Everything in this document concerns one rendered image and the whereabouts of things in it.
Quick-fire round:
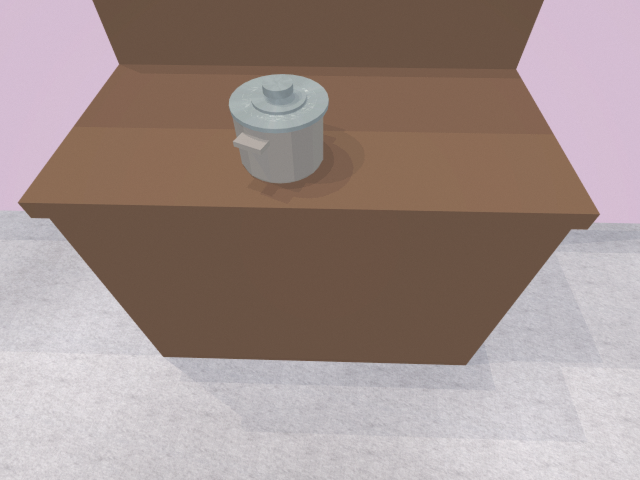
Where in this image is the pot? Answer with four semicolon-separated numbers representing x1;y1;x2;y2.
233;117;323;183

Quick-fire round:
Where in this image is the knob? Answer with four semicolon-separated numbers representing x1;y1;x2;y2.
262;75;293;99

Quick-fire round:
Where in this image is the lid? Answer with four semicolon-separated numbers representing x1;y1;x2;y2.
229;74;329;133

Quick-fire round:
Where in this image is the table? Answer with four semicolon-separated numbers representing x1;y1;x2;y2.
18;0;600;365

